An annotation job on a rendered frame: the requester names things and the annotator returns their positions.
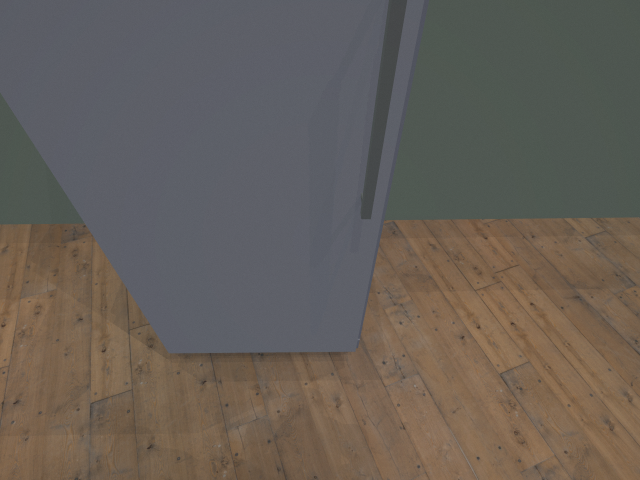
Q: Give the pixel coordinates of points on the handle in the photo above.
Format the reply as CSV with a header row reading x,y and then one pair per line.
x,y
390,50

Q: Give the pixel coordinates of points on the fridge door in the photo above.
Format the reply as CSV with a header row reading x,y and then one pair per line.
x,y
217,151

